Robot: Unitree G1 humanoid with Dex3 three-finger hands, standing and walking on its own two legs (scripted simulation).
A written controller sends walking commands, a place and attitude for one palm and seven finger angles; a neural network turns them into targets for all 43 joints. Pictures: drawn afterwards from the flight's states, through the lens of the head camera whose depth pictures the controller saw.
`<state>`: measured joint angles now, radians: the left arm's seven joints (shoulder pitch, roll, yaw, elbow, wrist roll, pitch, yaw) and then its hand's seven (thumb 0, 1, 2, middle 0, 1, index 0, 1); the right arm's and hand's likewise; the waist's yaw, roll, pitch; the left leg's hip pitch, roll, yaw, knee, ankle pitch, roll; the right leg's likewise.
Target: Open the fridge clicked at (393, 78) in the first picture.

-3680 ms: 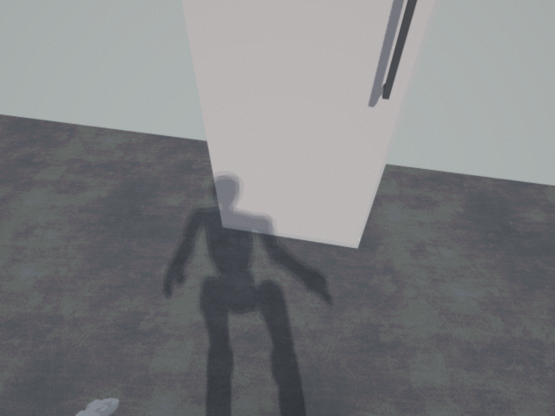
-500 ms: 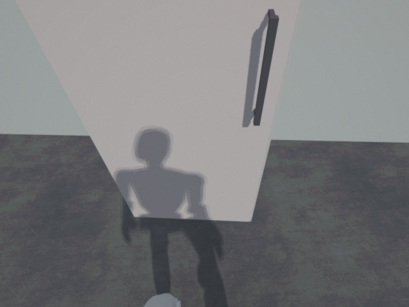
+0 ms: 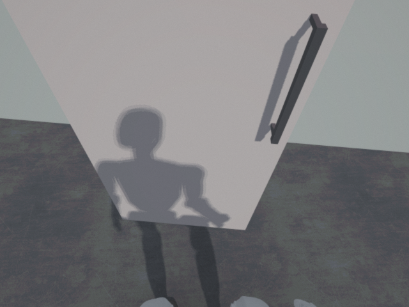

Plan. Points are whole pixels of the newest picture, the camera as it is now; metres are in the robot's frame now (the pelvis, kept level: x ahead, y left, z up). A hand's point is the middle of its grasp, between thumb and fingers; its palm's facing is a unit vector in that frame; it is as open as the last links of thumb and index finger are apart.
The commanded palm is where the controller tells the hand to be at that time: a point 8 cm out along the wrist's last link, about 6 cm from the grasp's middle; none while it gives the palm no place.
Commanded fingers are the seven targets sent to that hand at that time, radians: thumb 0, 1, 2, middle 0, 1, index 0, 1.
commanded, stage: come to a stop and stand still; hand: right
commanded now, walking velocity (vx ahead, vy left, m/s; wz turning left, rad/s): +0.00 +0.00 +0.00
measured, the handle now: (291, 90) +0.50 -0.13 +0.16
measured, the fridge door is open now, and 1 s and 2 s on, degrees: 0 0 0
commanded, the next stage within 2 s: none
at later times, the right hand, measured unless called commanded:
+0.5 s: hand out of the picture -0.03 -0.29 -0.16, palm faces +0.02 +0.97 -0.25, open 7.4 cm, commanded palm none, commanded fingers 0.00 -0.90 -0.90 0.20 0.30 0.20 0.30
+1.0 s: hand out of the picture -0.01 -0.29 -0.17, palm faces -0.01 +0.98 -0.21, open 7.3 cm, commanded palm none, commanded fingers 0.00 -0.90 -0.90 0.20 0.30 0.20 0.30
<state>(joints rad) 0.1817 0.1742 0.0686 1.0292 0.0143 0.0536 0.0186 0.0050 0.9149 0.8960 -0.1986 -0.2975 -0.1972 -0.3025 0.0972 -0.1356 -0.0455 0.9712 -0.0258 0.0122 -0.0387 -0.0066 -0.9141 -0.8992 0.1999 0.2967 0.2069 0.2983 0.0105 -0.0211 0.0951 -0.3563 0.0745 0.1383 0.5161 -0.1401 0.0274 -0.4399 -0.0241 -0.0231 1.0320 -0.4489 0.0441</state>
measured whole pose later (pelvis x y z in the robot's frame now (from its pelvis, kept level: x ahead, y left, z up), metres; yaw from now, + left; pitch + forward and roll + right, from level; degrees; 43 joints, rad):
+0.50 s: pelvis -0.03 -0.10 +0.00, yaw +1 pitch -1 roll +0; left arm 0.26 0.20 0.02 0.92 0.01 0.00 0.02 0.00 0.94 0.90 -0.20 -0.30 -0.20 -0.30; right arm 0.35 -0.16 0.00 0.99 -0.02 0.01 -0.03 0.00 -0.91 -0.90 0.19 0.30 0.20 0.30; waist 0.00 -0.07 0.01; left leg -0.28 0.01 -0.01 0.53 -0.23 0.00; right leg -0.24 0.08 -0.14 0.48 -0.24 -0.12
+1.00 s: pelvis -0.02 -0.12 +0.01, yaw +1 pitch -1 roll +0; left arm 0.32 0.15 -0.01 1.10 0.01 -0.02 0.04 0.01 0.91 0.90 -0.20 -0.30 -0.20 -0.30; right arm 0.27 -0.14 0.00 1.09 -0.01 0.01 -0.04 0.00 -0.92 -0.90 0.20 0.30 0.20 0.30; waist 0.02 -0.02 0.02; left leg -0.24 0.04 -0.03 0.47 -0.22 0.01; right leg -0.16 0.13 -0.15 0.33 -0.18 -0.14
